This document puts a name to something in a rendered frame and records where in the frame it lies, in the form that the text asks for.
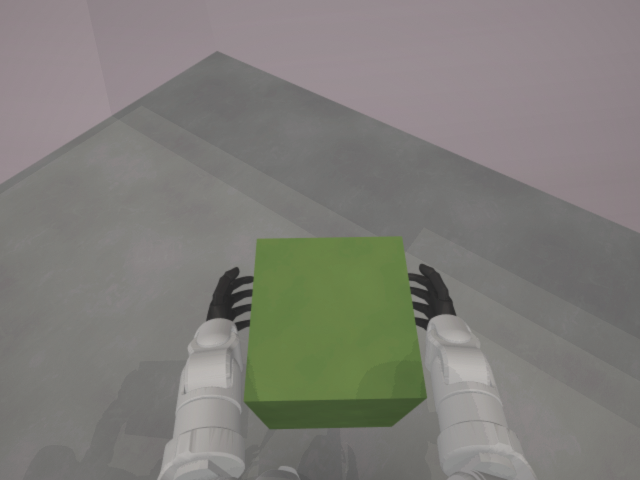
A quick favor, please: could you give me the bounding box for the left robot hand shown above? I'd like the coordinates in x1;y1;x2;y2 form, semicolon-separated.
206;267;254;331

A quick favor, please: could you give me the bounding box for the right robot forearm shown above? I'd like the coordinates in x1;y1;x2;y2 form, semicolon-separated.
425;314;538;480

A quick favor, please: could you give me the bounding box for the robot left shin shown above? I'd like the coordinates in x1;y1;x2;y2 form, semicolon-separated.
278;466;300;479

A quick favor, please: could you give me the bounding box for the carton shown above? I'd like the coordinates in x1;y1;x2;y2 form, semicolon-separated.
244;236;427;429

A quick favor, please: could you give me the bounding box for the left robot forearm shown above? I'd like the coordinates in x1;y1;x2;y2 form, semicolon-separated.
157;318;245;480

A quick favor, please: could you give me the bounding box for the right robot hand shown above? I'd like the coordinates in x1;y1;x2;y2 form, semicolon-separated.
408;264;456;331

